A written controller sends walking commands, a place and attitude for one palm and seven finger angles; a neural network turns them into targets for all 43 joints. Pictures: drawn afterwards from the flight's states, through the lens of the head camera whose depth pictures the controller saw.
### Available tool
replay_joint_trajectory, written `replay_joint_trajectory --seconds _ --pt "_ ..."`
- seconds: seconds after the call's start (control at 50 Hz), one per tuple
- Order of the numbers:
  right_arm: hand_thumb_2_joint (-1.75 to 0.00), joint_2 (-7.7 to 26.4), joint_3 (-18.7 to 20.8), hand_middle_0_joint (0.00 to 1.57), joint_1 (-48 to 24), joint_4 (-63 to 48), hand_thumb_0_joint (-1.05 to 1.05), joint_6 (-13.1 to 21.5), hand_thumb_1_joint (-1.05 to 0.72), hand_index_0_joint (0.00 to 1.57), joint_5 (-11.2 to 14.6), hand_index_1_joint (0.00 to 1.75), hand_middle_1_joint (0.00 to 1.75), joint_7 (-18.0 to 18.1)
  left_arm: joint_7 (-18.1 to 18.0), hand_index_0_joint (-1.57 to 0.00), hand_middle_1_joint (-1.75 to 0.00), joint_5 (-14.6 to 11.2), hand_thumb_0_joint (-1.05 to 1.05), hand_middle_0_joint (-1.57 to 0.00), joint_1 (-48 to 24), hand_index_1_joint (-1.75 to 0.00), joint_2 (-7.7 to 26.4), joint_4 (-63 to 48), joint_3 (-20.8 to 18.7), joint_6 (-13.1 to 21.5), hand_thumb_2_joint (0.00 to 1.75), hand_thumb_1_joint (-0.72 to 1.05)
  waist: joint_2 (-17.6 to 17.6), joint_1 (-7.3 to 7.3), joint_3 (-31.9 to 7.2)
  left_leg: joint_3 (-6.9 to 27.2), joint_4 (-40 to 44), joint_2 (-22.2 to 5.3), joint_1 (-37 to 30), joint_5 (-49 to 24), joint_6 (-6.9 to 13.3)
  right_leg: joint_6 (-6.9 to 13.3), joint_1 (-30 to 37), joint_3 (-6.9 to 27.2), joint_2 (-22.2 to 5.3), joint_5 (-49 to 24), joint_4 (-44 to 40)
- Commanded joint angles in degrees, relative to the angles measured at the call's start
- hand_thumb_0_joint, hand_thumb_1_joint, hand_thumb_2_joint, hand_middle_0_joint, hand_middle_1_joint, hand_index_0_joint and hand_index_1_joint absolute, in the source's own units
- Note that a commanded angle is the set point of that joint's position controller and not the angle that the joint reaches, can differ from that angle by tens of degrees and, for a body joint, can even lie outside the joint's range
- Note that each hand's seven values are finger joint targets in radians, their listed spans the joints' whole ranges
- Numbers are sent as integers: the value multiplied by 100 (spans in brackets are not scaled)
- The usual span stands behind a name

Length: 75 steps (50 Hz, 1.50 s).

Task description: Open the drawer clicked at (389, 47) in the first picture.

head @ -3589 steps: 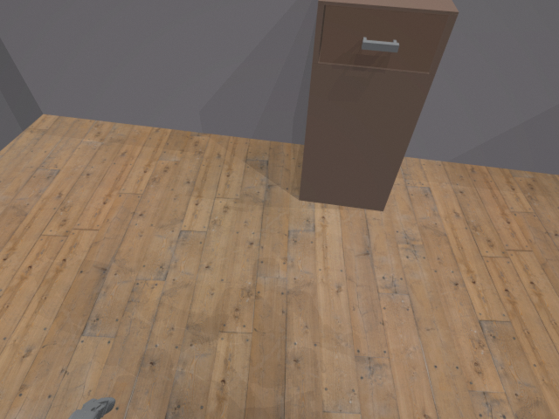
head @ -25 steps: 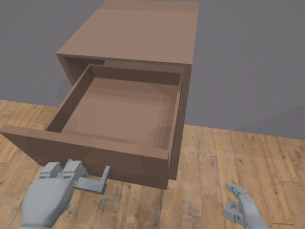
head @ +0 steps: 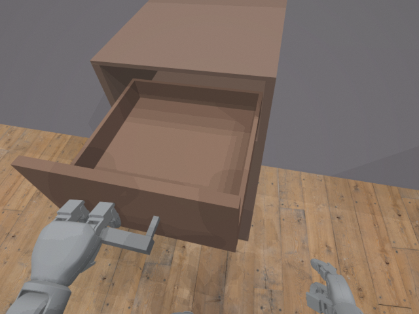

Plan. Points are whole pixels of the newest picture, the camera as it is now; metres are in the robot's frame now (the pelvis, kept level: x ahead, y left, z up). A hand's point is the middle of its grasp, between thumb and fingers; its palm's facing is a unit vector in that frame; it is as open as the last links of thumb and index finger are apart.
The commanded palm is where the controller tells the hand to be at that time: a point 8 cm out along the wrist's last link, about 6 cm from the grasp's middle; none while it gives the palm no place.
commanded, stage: open the thumb to release the handle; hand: left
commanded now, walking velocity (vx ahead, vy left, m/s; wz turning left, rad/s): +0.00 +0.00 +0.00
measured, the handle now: (124, 227) +0.24 +0.18 +0.07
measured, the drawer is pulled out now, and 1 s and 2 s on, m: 0.30 0.29 0.29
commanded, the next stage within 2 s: lift the hand off the handle in 0.34 s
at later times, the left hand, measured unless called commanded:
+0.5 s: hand (93, 257) +0.19 +0.22 +0.05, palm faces +0.03 -0.16 -0.99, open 13.1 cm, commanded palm +0.16 +0.22 +0.10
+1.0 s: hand (87, 245) +0.20 +0.23 +0.08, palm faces +0.07 -0.12 -0.99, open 13.4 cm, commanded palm +0.17 +0.22 +0.14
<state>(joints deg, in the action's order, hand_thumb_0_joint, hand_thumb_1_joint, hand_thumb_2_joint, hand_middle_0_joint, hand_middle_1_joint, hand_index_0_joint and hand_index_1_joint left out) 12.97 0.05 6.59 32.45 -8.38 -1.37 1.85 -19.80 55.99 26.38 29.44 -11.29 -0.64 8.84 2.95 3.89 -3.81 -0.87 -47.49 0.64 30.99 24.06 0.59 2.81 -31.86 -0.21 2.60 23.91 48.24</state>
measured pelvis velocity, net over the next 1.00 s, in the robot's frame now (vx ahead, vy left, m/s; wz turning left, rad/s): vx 0.01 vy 0.01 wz -0.01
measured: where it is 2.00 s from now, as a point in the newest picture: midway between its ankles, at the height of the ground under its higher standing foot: outside the picture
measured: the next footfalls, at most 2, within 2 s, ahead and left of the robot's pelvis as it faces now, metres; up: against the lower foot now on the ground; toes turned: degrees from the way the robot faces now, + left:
none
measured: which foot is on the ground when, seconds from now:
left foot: down 0.00-1.00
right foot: down 0.00-1.00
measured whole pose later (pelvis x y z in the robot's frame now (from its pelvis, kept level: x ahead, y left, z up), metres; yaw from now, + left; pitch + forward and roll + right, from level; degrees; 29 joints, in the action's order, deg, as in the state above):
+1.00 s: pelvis +0.01 +0.01 +0.01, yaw -1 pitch +6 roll +0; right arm 13.8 -1.2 8.1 29.4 -8.1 -1.3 0.0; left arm -15.8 55.0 30.4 25.7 -21.5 3.3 -0.4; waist 4.0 4.5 -5.8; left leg -1.7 -44.9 1.1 27.3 24.1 1.5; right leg 1.8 -28.2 0.8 2.3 23.6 45.4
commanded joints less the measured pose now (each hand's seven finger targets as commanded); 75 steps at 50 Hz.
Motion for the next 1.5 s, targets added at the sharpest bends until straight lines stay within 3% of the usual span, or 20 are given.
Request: replay_joint_trajectory --seconds 0.0,0.1,0.22,0.4,0.42,0.44,0.46,0.5,0.56,0.62,0.72,0.8,0.9,1.12,1.22,1.26,1.32,1.36,1.4,1.48 --pt "-90 605 223 20 -713 -948 0 332 -90 20 29 30 30 87 -240 -35 -128 -396 0 -35 -272 -128 1047 -797 -1469 -347 63 27 -213 66 -1130 100 629 148 -587 -1140 68 -87 697 469 -120 -1635 -1046" --pt "-90 613 208 20 -742 -1001 0 343 -90 20 -23 30 30 10 -305 -33 -124 -162 0 -33 -318 -124 814 -996 -1202 -293 48 -8 -120 77 -964 81 692 124 -577 -1085 60 -47 485 352 -125 -1343 -1045" --pt "-90 614 228 20 -706 -1020 0 343 -90 20 -51 30 30 -33 -340 -30 -120 -72 0 -30 -416 -120 827 -1142 -1150 -337 30 -50 -88 104 -1224 81 701 118 -682 -1091 63 -32 515 363 -127 -1238 -1009" --pt "-90 636 236 20 -715 -1066 0 333 -90 20 -43 30 30 -68 -310 -30 -120 -69 0 -30 -244 -120 716 -1258 -1002 -424 30 -50 -59 76 -1163 87 689 83 -761 -1284 59 -14 483 357 -96 -1432 -995" --pt "-90 521 211 20 -703 -1274 0 401 -90 20 -78 30 30 -239 -188 -30 -120 -196 0 -30 1089 -120 -534 -1362 159 -520 30 -50 -107 198 -1147 40 682 60 -743 -1499 77 -46 557 194 -135 -1469 -900" --pt "-90 596 244 20 -663 -1214 0 380 -90 20 6 30 30 -299 -128 -30 -120 -229 0 -30 846 -120 -296 -1516 74 -533 30 -50 -349 32 -1009 95 638 -14 -725 -1690 73 -48 363 240 -99 -1530 -873" --pt "-90 672 260 20 -674 -1239 0 360 -90 20 -19 30 30 -288 -116 -30 -120 -226 0 -30 564 -120 -180 -1862 34 -539 30 -50 -187 70 -1247 82 643 -17 -794 -1686 70 -65 465 242 -130 -1585 -881" --pt "-90 724 183 20 -679 -1260 0 328 -90 20 -92 30 30 -229 -274 -30 -120 -6 0 -30 395 -120 411 -1839 -438 -600 30 -50 -306 69 -1067 86 627 19 -607 -1393 40 -42 375 411 -107 -1466 -925" --pt "-90 607 150 20 -631 -1222 0 321 -90 20 -158 30 30 -295 -437 -30 -120 357 0 -30 7 -120 218 -1623 -299 -536 30 -50 -388 -12 -737 121 517 62 -574 -1033 26 31 -188 440 -76 -854 -870" --pt "-90 592 164 20 -612 -1233 0 312 -90 20 -172 30 30 -311 -499 -30 -120 462 0 -30 -194 -120 262 -1669 -310 -572 30 -50 -65 33 -1031 116 454 77 -776 -987 6 78 -236 498 -76 -696 -835" --pt "-90 569 171 20 -615 -1211 0 351 -90 20 -70 30 30 -224 -253 -30 -120 109 0 -30 -88 -120 87 -1534 -142 -763 30 -50 -237 -7 -1300 118 505 69 -814 -1231 73 -18 274 341 -95 -1298 -829" --pt "-90 615 133 20 -712 -1250 0 343 -90 20 -47 30 30 -128 -100 -30 -120 6 0 -30 -355 -120 469 -2004 -339 -860 30 -50 -198 32 -1255 133 631 33 -900 -1410 86 -44 504 416 -133 -1530 -968" --pt "-90 644 76 20 -692 -1321 0 363 -90 20 -17 30 30 -134 39 -30 -120 -129 0 -30 -22 -120 468 -2377 -384 -858 30 -50 -138 78 -1140 122 730 -14 -1080 -1822 72 -66 678 446 -162 -1888 -1077" --pt "-90 684 7 20 -707 -1450 0 297 -90 20 95 30 30 -226 404 -30 -120 -274 0 -30 205 -120 457 -2948 -329 -1158 30 -50 -94 146 -980 92 1080 -127 -1329 -1963 46 -148 948 306 -214 -1713 -1304" --pt "-90 685 -33 20 -702 -1519 0 262 -90 20 139 30 30 -236 665 -30 -120 -278 0 -30 -6 -120 572 -3222 -289 -1341 30 -50 -5 184 -962 80 1248 -185 -1524 -1965 56 -155 1070 209 -221 -1487 -1456" --pt "-90 694 -37 20 -726 -1484 0 231 -90 20 145 30 30 -226 780 -30 -120 -321 0 -30 -171 -120 539 -3187 -223 -1345 30 -50 -210 152 -749 84 1339 -170 -1492 -1941 57 -178 1133 176 -205 -1551 -1547" --pt "-90 660 -105 20 -789 -1539 0 204 -90 20 175 30 30 -239 912 -30 -120 -340 0 -30 -299 -120 578 -3360 -201 -1441 30 -50 10 193 -710 85 1462 -212 -1598 -1809 58 -154 1183 138 -229 -1278 -1642" --pt "-90 676 -90 20 -800 -1456 0 174 -90 20 173 30 30 -206 1030 -30 -120 -360 0 -30 -622 -120 699 -3248 -281 -1445 30 -50 -160 148 -506 70 1554 -195 -1619 -1701 72 -170 1236 131 -212 -1272 -1783" --pt "-90 715 -125 20 -1009 -1509 0 172 -90 20 227 30 30 -182 1097 -30 -120 -404 0 -30 -723 -120 889 -3376 -480 -1503 30 -50 -45 170 -539 129 1609 -236 -1748 -1692 63 -138 1373 235 -190 -1340 -1859" --pt "-90 688 -133 20 -913 -1514 0 166 -90 20 228 30 30 -185 1304 -30 -120 -514 0 -30 -922 -120 850 -3626 -339 -1483 30 -50 -49 181 -638 98 1740 -226 -1883 -2006 59 -187 1592 108 -243 -1571 -1940"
